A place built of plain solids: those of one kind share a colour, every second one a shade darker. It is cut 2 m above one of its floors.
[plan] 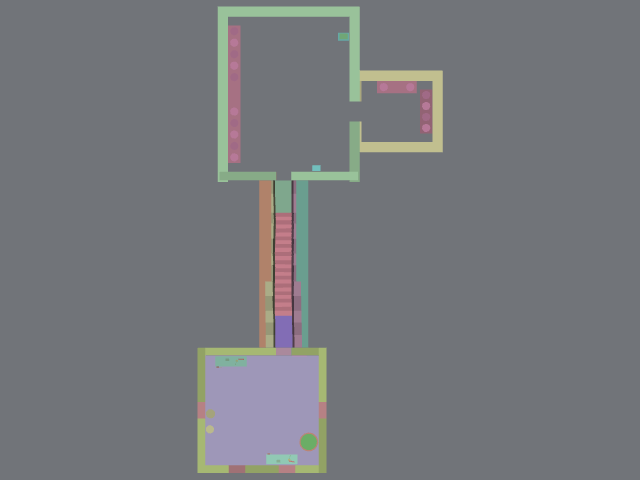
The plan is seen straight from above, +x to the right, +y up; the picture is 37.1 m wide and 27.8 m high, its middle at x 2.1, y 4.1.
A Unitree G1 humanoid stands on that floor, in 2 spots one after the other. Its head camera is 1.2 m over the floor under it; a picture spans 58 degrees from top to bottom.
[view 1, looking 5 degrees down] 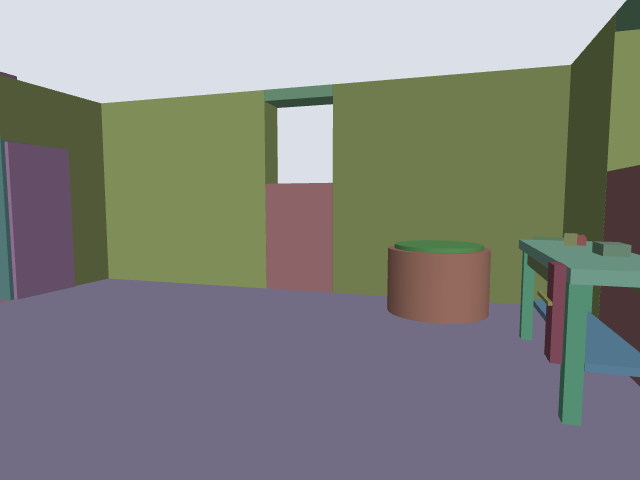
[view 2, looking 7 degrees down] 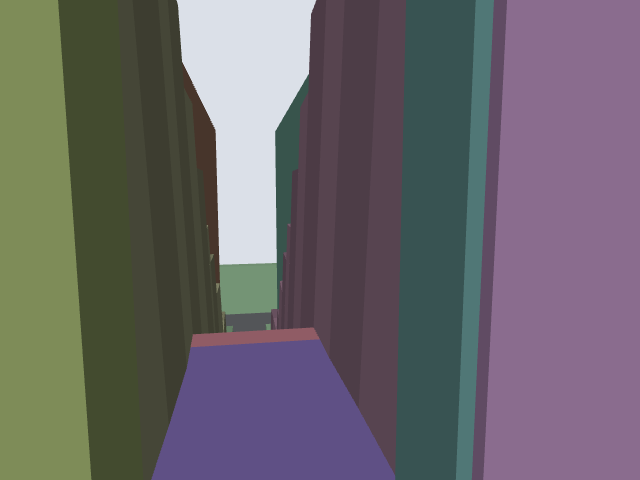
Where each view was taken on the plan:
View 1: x -3.45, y -7.74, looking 17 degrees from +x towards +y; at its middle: wall_yard_under_light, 5.75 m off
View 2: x -0.09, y -3.55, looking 80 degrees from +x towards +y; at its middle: rock_right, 3.50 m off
